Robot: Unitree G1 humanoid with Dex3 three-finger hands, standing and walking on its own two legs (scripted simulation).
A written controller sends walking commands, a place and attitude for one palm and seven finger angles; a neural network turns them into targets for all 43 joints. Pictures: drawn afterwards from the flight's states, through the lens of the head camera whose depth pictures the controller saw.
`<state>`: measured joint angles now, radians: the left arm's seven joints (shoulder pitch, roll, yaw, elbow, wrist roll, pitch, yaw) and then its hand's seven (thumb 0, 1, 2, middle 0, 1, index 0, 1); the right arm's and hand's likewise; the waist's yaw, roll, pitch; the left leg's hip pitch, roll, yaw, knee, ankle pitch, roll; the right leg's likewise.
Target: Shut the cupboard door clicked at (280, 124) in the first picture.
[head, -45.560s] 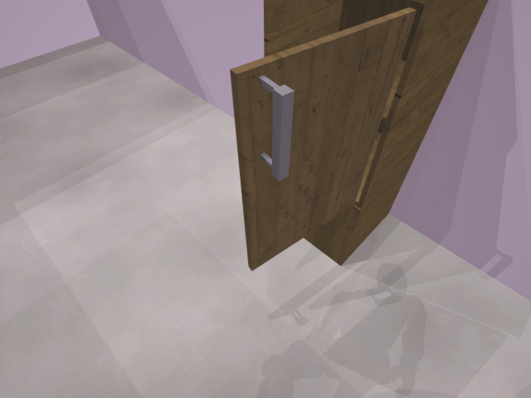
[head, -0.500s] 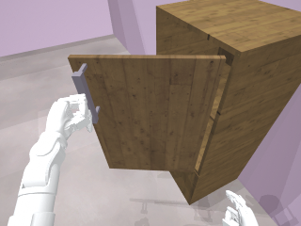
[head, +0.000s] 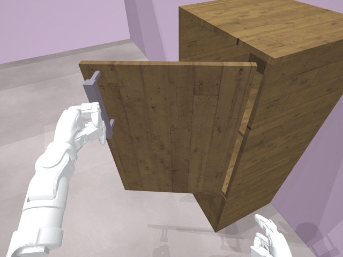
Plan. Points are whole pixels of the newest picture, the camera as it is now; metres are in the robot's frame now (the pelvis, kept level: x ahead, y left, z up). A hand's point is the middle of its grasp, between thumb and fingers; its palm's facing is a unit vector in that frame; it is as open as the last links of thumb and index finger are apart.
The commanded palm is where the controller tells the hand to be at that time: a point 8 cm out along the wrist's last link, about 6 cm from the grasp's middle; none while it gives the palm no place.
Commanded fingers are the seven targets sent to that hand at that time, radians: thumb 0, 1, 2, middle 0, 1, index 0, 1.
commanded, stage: push the door shut along its arc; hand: left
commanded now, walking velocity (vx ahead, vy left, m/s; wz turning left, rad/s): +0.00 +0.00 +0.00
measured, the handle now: (102, 106) +0.43 +0.21 +0.15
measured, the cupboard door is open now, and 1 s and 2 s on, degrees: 61 43 33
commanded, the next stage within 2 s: pull the fist back off the door in 1.68 s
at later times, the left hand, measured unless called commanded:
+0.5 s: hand (110, 111) +0.40 +0.18 +0.16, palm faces -0.13 -0.99 -0.06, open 3.1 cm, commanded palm +0.40 +0.22 +0.16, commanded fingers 0.00 0.90 0.90 -1.30 -1.50 -1.30 -1.50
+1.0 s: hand (129, 96) +0.47 +0.15 +0.15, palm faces -0.28 -0.96 -0.04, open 3.1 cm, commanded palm +0.47 +0.19 +0.16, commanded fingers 0.00 0.90 0.90 -1.30 -1.50 -1.30 -1.50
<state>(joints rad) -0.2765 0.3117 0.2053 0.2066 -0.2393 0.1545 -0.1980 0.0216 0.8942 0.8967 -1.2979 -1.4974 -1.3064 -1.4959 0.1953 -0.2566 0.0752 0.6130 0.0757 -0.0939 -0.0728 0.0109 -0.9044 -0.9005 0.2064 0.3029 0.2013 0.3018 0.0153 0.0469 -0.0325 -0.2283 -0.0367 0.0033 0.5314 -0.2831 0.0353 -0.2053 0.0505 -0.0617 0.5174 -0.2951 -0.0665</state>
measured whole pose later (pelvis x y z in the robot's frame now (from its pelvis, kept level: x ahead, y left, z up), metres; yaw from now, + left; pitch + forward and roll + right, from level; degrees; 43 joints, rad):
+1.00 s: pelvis +0.00 +0.02 -0.01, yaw +1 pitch +8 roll -1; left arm -0.96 0.41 0.14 1.07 -0.21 -0.13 -0.41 0.02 0.90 0.90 -1.30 -1.50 -1.30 -1.50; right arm 0.33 -0.31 0.04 0.72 0.05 -0.13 -0.06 0.01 -0.91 -0.90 0.21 0.30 0.20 0.30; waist -0.09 0.03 -0.05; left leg -0.47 -0.06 0.00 0.64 -0.31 0.06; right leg -0.44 0.02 -0.07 0.63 -0.33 -0.04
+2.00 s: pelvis +0.01 +0.00 -0.02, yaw +0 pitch +16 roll -1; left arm -1.18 0.26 0.25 1.18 -0.06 -0.16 0.10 0.05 0.84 0.92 -1.29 -1.50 -1.30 -1.50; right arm 0.37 -0.27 0.01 0.72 -0.01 -0.11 0.05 0.00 -0.91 -0.90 0.20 0.30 0.20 0.30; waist -0.13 0.04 -0.11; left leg -0.64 -0.03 0.00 0.72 -0.35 0.03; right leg -0.61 0.06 -0.07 0.69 -0.36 -0.07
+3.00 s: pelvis +0.01 +0.00 +0.00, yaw -3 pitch +3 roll +1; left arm -0.57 0.13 0.14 0.56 -0.14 -0.02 0.04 0.02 0.90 0.90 -1.30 -1.50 -1.30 -1.50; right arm 0.30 -0.24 0.04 0.65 0.06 0.00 -0.01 0.01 -0.91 -0.90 0.21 0.30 0.20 0.30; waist -0.03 0.06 -0.07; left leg -0.29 -0.03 0.05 0.53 -0.29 0.04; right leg -0.29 0.06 -0.01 0.54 -0.30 -0.07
